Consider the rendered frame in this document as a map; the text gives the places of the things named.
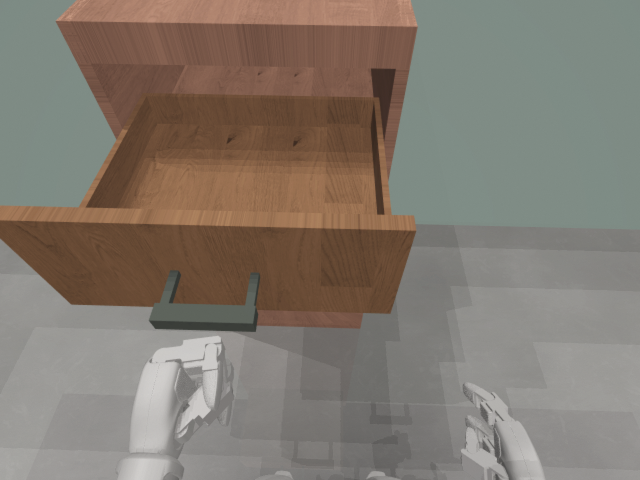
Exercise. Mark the handle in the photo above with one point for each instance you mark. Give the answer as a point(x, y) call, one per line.
point(209, 317)

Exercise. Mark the left robot hand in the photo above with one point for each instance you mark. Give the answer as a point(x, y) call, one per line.
point(158, 424)

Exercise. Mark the cabinet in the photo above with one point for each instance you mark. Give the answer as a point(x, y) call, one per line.
point(334, 48)

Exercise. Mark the robot right shin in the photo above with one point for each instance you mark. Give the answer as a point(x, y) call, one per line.
point(375, 473)

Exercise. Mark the drawer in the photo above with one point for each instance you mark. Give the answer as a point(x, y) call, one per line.
point(294, 188)

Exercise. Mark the left robot forearm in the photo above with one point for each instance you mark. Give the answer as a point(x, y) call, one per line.
point(149, 466)

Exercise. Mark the right robot hand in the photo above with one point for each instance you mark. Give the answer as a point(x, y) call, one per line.
point(508, 453)

